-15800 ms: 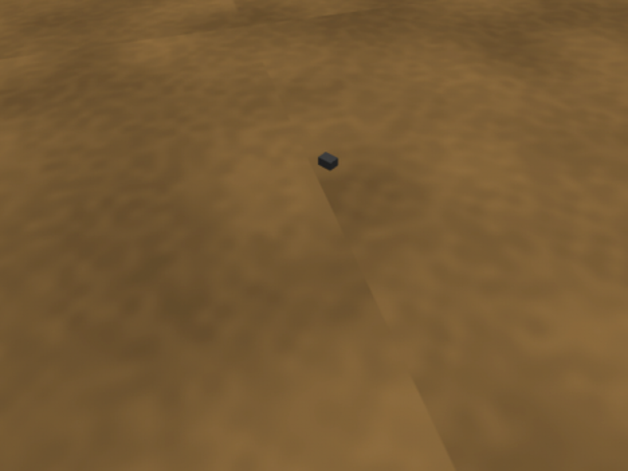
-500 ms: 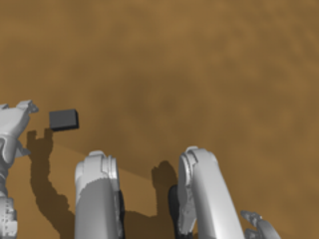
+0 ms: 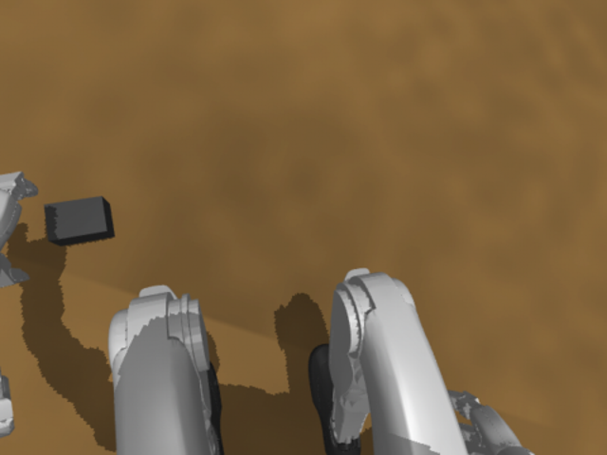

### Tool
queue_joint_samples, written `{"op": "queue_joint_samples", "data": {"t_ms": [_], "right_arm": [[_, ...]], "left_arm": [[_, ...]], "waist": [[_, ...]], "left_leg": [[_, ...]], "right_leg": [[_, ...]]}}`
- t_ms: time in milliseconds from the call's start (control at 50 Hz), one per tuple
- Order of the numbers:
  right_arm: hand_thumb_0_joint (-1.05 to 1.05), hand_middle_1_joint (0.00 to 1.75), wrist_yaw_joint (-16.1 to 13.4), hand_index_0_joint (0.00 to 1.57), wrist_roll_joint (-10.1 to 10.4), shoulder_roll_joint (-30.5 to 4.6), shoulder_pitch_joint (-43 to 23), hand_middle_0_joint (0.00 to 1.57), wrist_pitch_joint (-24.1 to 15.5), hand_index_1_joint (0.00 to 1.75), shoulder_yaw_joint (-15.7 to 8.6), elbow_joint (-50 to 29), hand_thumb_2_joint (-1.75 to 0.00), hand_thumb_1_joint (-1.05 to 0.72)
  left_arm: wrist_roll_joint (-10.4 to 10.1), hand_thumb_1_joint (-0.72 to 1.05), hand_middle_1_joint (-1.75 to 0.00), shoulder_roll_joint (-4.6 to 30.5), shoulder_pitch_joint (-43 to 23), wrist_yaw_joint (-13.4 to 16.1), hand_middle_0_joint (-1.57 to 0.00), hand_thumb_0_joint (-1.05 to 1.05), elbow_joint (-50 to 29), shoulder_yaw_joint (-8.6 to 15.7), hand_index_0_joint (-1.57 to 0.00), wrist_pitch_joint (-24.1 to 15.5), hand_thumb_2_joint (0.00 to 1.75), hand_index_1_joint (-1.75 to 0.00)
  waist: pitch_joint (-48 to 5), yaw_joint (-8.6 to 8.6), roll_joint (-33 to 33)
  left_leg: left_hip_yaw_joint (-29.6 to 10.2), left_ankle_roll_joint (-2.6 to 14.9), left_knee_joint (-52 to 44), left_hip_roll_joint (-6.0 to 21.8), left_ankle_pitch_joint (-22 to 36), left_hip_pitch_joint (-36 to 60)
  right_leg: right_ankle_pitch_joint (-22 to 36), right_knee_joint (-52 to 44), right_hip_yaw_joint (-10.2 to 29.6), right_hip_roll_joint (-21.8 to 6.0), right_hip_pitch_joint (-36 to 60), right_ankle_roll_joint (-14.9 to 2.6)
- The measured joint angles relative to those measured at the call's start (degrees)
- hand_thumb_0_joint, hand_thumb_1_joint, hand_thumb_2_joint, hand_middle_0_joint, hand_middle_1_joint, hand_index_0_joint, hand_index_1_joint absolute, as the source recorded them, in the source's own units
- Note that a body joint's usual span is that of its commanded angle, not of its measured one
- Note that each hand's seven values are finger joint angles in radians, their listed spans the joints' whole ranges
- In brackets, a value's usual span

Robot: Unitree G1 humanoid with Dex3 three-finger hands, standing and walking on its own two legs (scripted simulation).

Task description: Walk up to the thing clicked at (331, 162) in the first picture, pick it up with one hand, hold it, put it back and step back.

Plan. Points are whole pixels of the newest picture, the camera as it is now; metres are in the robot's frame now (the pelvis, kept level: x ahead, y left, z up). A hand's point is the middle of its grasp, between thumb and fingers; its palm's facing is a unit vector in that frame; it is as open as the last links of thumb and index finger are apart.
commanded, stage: rise first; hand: left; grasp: from above
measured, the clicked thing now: (81, 221) +0.45 +0.34 -0.31
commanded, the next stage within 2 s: approach in 1.94 s
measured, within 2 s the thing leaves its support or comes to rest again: neither
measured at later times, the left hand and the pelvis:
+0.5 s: hand (15, 239) +0.39 +0.38 -0.19, palm faces -0.42 -0.15 -0.89, open 13.0 cm; pelvis +0.00 +0.00 -0.01, yaw -1 degrees
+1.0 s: hand (18, 235) +0.40 +0.38 -0.20, palm faces -0.43 -0.16 -0.89, open 13.2 cm; pelvis +0.00 +0.00 -0.02, yaw -2 degrees
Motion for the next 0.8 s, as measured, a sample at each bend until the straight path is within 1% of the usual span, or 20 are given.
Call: {"op": "queue_joint_samples", "data": {"t_ms": [120,220,400,580,800], "right_arm": [[0.0,0.3,0.1,0.2,0.0,-0.1,0.4,0.2,0.0,0.3,0.2,0.0,-0.9,-0.9],[0.0,0.3,0.3,0.2,-0.1,-0.3,0.5,0.21,0.1,0.3,0.7,0.0,-0.9,-0.9],[0.0,0.3,0.3,0.2,-0.4,-0.6,0.3,0.2,-0.2,0.3,1.8,-0.3,-0.9,-0.9],[0.0,0.3,0.5,0.2,-0.7,-0.3,0.2,0.2,-0.7,0.3,2.5,-0.3,-0.9,-0.9],[0.0,0.3,1.2,0.2,-0.9,-0.3,0.1,0.21,-1.1,0.3,3.1,-0.9,-0.9,-0.9]], "left_arm": [[-0.4,-0.23,-0.73,0.2,0.2,-0.5,-0.35,0.0,-0.1,-0.1,-0.35,0.9,0.74,-0.74],[-0.7,-0.25,-0.76,0.7,0.0,-0.6,-0.33,0.0,0.7,0.2,-0.33,0.7,0.76,-0.76],[-0.2,-0.29,-0.81,2.2,-1.1,0.0,-0.28,0.0,3.0,0.2,-0.29,0.2,0.8,-0.81],[-0.1,-0.34,-0.84,2.5,-1.4,1.0,-0.26,0.0,2.8,0.4,-0.26,0.5,0.83,-0.84],[0.0,-0.35,-0.85,3.5,-2.0,0.9,-0.25,0.0,3.6,0.7,-0.25,1.0,0.85,-0.86]], "waist": [[0.3,-0.4,-0.1],[0.5,-0.79,-0.4],[1.3,-1.45,-0.6],[1.8,-1.78,-1.0],[2.2,-2.38,-1.2]], "left_leg": [[-0.2,0.02,0.6,0.2,-0.5,-0.1],[-0.5,-0.09,1.1,0.2,-0.6,-0.1],[-1.1,-0.13,2.2,0.1,-0.2,-1.0],[-1.4,0.0,2.8,0.1,-0.7,-1.4],[-1.7,0.06,3.4,0.0,-1.0,-1.5]], "right_leg": [[-0.3,0.4,-0.1,0.2,-0.2,0.09],[-0.2,0.8,-0.4,0.4,-0.2,0.01],[0.2,1.6,-0.9,0.4,-0.8,0.01],[-0.2,1.8,-1.1,0.5,-0.9,0.23],[-0.6,2.2,-1.4,0.5,-0.8,0.36]]}}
